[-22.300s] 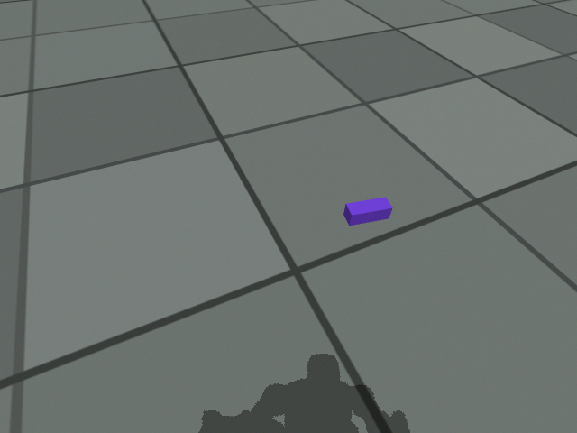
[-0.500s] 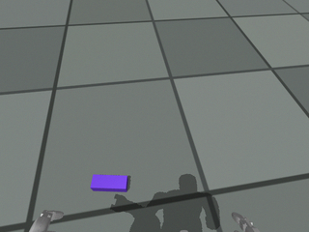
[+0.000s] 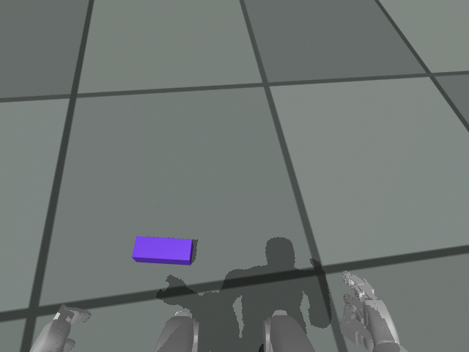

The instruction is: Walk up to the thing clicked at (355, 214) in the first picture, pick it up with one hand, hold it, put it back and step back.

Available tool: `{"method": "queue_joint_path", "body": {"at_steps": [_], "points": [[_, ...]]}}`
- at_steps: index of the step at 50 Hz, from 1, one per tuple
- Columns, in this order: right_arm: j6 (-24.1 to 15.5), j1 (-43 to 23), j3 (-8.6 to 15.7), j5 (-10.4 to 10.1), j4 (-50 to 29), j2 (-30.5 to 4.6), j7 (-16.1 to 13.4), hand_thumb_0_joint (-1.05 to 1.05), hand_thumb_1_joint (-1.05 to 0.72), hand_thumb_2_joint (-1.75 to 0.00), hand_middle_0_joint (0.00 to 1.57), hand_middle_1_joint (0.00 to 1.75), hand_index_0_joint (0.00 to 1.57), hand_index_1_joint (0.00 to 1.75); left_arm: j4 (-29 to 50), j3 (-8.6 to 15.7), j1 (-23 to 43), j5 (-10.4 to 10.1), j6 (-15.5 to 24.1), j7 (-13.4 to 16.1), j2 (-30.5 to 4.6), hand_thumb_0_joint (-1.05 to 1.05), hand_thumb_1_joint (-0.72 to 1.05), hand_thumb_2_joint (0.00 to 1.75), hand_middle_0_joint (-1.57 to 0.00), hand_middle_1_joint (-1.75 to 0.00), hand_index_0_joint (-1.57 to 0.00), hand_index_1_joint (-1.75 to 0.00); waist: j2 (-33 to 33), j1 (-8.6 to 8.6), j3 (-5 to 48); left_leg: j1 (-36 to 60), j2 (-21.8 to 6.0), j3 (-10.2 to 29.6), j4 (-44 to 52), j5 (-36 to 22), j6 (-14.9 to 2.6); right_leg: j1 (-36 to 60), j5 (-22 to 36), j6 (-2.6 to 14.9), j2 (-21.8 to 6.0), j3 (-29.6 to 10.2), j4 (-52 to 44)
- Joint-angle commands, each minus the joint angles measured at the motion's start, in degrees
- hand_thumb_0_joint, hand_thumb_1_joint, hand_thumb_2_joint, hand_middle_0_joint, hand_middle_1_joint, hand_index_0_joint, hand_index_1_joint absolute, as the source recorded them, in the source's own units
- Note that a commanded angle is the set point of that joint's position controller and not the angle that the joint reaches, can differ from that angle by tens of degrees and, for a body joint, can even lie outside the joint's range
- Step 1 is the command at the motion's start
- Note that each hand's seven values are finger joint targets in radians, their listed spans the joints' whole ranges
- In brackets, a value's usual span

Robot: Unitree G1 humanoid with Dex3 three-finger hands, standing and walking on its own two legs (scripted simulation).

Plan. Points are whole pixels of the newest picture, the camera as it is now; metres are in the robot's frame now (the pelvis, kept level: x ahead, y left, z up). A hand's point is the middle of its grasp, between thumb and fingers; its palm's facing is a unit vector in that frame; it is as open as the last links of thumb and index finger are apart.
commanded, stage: rise first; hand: left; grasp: from above
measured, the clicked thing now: (164, 250) +0.46 +0.23 -0.63
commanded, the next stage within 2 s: none
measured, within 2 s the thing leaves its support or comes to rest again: neither
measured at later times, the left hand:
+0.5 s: hand (117, 290) +0.28 +0.28 -0.34, palm faces -0.49 -0.34 -0.80, open 14.1 cm
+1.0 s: hand (131, 266) +0.36 +0.29 -0.44, palm faces -0.48 -0.06 -0.88, open 14.2 cm
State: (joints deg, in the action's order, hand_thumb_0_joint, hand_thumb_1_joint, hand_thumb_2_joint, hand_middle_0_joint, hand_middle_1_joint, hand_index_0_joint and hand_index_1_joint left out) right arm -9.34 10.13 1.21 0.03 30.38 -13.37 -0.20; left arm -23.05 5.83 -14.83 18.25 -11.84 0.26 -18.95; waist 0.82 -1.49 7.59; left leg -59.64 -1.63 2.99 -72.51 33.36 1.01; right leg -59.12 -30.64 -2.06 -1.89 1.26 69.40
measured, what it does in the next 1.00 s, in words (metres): lowers itself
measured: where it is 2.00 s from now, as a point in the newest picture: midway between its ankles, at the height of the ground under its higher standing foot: outside the picture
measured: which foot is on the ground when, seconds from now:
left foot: down 0.00-1.00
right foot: down 0.00-1.00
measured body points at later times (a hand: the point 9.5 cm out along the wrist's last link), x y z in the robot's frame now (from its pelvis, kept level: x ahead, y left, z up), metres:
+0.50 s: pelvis -0.07 +0.00 -0.20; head +0.14 +0.01 +0.20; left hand +0.30 +0.30 -0.29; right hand +0.08 -0.28 -0.34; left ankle +0.01 +0.13 -0.63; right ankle +0.02 -0.15 -0.63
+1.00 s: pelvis -0.09 +0.01 -0.30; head +0.14 +0.06 +0.09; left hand +0.38 +0.29 -0.39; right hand -0.05 -0.28 -0.40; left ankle +0.01 +0.13 -0.63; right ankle +0.02 -0.14 -0.63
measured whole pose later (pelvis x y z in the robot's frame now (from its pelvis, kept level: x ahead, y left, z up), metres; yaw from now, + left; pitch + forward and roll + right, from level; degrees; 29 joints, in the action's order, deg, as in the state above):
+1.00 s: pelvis -0.09 +0.01 -0.30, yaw -4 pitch +33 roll -8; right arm -1.0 10.1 0.4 5.7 43.1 -16.1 6.3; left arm -73.0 6.6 46.7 70.2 19.0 15.3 -42.3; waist 0.0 -10.2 4.7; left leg -125.8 1.4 7.2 -131.4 38.8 0.7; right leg -123.0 -35.6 -3.1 -1.5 0.9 125.3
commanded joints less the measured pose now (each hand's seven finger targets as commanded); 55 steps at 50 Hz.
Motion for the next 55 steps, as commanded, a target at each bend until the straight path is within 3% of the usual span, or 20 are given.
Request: {"method": "queue_joint_path", "body": {"at_steps": [1,3,5,8,10,13,16,22,28,30,35,36,39,41,42,44,45,48,50,55], "points": [[-4.07,-0.43,4.06,-0.32,-5.97,-9.55,-0.33,0.0,-0.92,-0.91,0.2,0.3,0.2,0.3,1.04,4.19,8.11,4.29,5.3,1.3,-10.92,0.0,-0.58,0.97,-0.08,-1.07,-0.08,-1.06,1.9,-2.12,13.39,0.22,1.54,-1.7,2.1,-11.03,-1.34,-1.04,8.38,2.93,1.8,0.37,-0.2],[-4.75,-0.38,4.15,-0.55,-5.03,-10.01,0.09,0.0,-0.91,-0.9,0.2,0.3,0.2,0.3,-1.13,4.87,11.42,6.92,8.33,1.54,-12.74,0.0,-0.58,0.98,-0.08,-1.07,-0.08,-1.07,1.84,-1.59,17.2,-2.77,1.86,-1.8,-1.55,-10.87,-1.35,-3.74,8.4,2.96,1.61,0.08,3.38],[-5.3,-0.65,4.52,-0.59,-4.25,-10.29,0.5,0.0,-0.92,-0.91,0.2,0.3,0.2,0.3,-1.71,3.53,14.57,9.98,11.19,2.13,-13.21,0.0,-0.56,0.96,-0.09,-1.08,-0.09,-1.07,2.23,-1.67,20.58,-5.87,2.25,-2.35,-5.29,-9.93,-1.41,-6.55,8.33,2.94,1.59,-0.43,6.86],[-5.38,-1.08,5.0,-0.6,-2.72,-11.46,0.85,0.0,-0.93,-0.91,0.2,0.3,0.2,0.3,-4.1,5.83,17.87,13.77,14.18,3.57,-17.29,0.0,-0.58,0.99,-0.09,-1.09,-0.09,-1.09,4.87,-0.22,24.75,-8.83,2.18,-1.78,-9.23,-10.99,-1.0,-11.75,8.85,3.24,1.53,-0.47,12.67],[-4.96,-0.83,5.29,-0.66,-1.32,-12.1,1.1,0.0,-0.93,-0.91,0.2,0.3,0.2,0.3,-6.14,5.77,21.31,16.44,15.72,4.38,-18.62,0.0,-0.59,1.0,-0.09,-1.09,-0.09,-1.09,5.26,-0.35,26.89,-10.91,2.03,-1.04,-11.62,-12.16,-0.77,-15.45,9.38,3.53,1.53,0.04,16.4],[-4.03,-0.24,5.88,-0.65,0.43,-13.13,1.67,0.0,-0.93,-0.91,0.2,0.3,0.2,0.3,-7.94,7.19,26.3,20.0,17.49,5.26,-22.0,0.0,-0.58,1.0,-0.08,-1.09,-0.08,-1.09,7.7,0.63,32.04,-11.21,1.8,-0.31,-15.95,-17.12,-0.59,-20.96,11.45,3.81,1.54,0.71,21.79],[-3.07,1.13,6.63,-0.28,2.31,-13.12,2.14,0.0,-0.92,-0.91,0.2,0.3,0.2,0.3,-10.38,5.18,33.75,22.85,19.16,5.69,-21.19,0.0,-0.58,1.0,-0.08,-1.09,-0.08,-1.08,5.15,-0.84,34.71,-16.57,2.13,-1.15,-21.04,-15.0,-1.2,-22.86,11.01,3.62,1.65,0.85,24.38],[-1.08,3.11,6.71,0.54,4.32,-13.7,2.75,0.0,-0.92,-0.91,0.2,0.3,0.2,0.3,-18.43,6.54,49.1,29.54,23.21,7.29,-28.58,0.0,-0.58,1.03,-0.08,-1.07,-0.07,-1.07,2.35,-1.51,36.9,-28.25,2.62,-2.37,-28.18,-4.49,-2.23,-26.23,3.17,3.11,1.63,1.09,28.5],[1.34,5.42,6.14,1.46,6.04,-13.9,3.11,0.0,-0.88,-0.9,0.2,0.3,0.2,0.3,-26.62,6.57,58.53,35.1,26.01,8.96,-33.34,0.0,-0.56,1.06,-0.06,-1.06,-0.05,-1.07,1.83,-2.47,37.05,-35.06,3.09,-3.19,-33.15,0.63,-2.76,-30.44,-2.86,3.0,1.97,1.75,31.49],[1.91,5.88,6.06,1.91,6.1,-14.08,3.32,0.0,-0.87,-0.89,0.2,0.3,0.2,0.3,-27.39,5.41,62.7,37.05,27.07,9.32,-33.42,0.0,-0.54,1.05,-0.05,-1.05,-0.05,-1.05,4.28,-3.5,36.89,-35.39,3.08,-3.1,-34.35,1.11,-2.66,-32.85,-3.0,3.11,2.01,2.32,33.08],[4.46,7.62,5.28,2.81,8.15,-14.59,3.95,0.0,-0.87,-0.9,0.2,0.3,0.2,0.3,-34.04,6.39,65.87,41.71,28.6,11.62,-37.0,0.0,-0.54,1.05,-0.05,-1.02,-0.04,-1.02,6.21,-4.55,35.42,-36.84,3.2,-2.05,-36.82,1.34,-2.66,-38.33,-2.98,3.45,2.18,3.73,37.21],[4.82,7.01,5.06,2.97,7.46,-14.32,4.2,0.0,-0.87,-0.9,0.2,0.3,0.2,0.3,-32.21,5.52,68.39,42.26,29.31,12.06,-36.71,0.0,-0.54,1.05,-0.05,-1.01,-0.04,-1.01,7.08,-4.72,35.42,-37.25,3.36,-2.14,-37.23,1.28,-2.62,-38.74,-3.05,3.56,2.18,3.88,37.89],[5.86,8.36,4.76,3.63,8.86,-15.27,4.68,0.0,-0.88,-0.9,0.2,0.3,0.2,0.3,-36.28,4.87,70.71,45.02,30.04,13.68,-36.74,0.0,-0.54,1.05,-0.05,-0.99,-0.05,-0.99,10.45,-6.1,33.89,-35.9,3.12,-0.6,-37.82,0.97,-2.1,-44.62,-2.13,3.89,2.05,4.92,40.82],[6.53,8.89,4.47,3.98,9.38,-15.63,4.97,0.0,-0.89,-0.9,0.2,0.3,0.2,0.3,-38.71,5.63,72.25,47.02,30.38,14.93,-38.98,0.0,-0.55,1.05,-0.05,-0.97,-0.04,-0.98,11.37,-6.34,33.64,-36.26,3.19,-0.27,-38.48,1.34,-2.06,-45.82,-2.3,3.98,2.09,5.31,41.96],[6.75,8.87,4.4,4.27,9.31,-15.78,5.13,0.0,-0.89,-0.9,0.2,0.3,0.2,0.3,-38.02,5.01,74.05,47.58,30.65,15.58,-38.19,0.0,-0.55,1.05,-0.05,-0.97,-0.04,-0.98,11.61,-6.75,34.29,-35.4,3.12,0.05,-38.97,0.24,-1.93,-46.82,-1.28,3.92,1.95,5.45,42.59],[7.24,9.3,4.04,4.89,10.08,-15.63,5.34,0.0,-0.89,-0.9,0.2,0.3,0.2,0.3,-38.28,4.96,77.54,49.11,31.04,16.53,-39.81,0.0,-0.55,1.05,-0.05,-0.96,-0.04,-0.97,13.42,-7.44,35.23,-35.66,3.46,-0.84,-40.72,-0.39,-2.11,-46.85,-0.64,4.0,1.98,5.13,43.13],[7.25,9.19,3.99,5.06,9.86,-15.87,5.45,0.0,-0.89,-0.9,0.2,0.3,0.2,0.3,-39.99,3.74,77.61,49.72,31.12,16.79,-38.27,0.0,-0.55,1.04,-0.05,-0.96,-0.05,-0.97,13.25,-8.27,33.88,-36.29,3.34,-0.36,-40.75,0.28,-2.05,-48.41,-1.1,3.88,1.93,5.51,43.64],[7.63,8.95,3.57,5.73,10.5,-15.97,5.75,0.0,-0.89,-0.9,0.2,0.3,0.2,0.3,-43.05,3.35,78.92,51.5,31.27,17.82,-39.12,0.0,-0.55,1.05,-0.06,-0.95,-0.04,-0.96,13.13,-8.75,32.15,-37.86,3.56,-0.31,-41.45,1.88,-2.16,-49.7,-2.28,3.91,1.85,5.88,44.41],[7.79,8.95,3.47,6.03,10.48,-16.38,5.92,0.0,-0.89,-0.9,0.2,0.3,0.2,0.3,-43.11,3.25,80.38,53.01,31.31,18.15,-39.92,0.0,-0.54,1.04,-0.05,-0.96,-0.05,-0.96,14.6,-8.62,33.63,-36.56,3.43,-0.17,-42.22,-0.46,-1.91,-50.56,-0.46,3.85,1.73,6.01,45.48],[8.53,9.35,2.96,7.02,11.47,-16.45,6.45,0.0,-0.9,-0.9,0.2,0.3,0.2,0.3,-45.76,3.08,82.35,55.2,31.48,19.1,-41.13,0.0,-0.54,1.03,-0.06,-0.96,-0.05,-0.96,15.03,-10.24,33.02,-38.06,3.69,-0.23,-44.15,-1.08,-2.07,-51.31,0.2,3.91,1.89,6.4,46.88]]}}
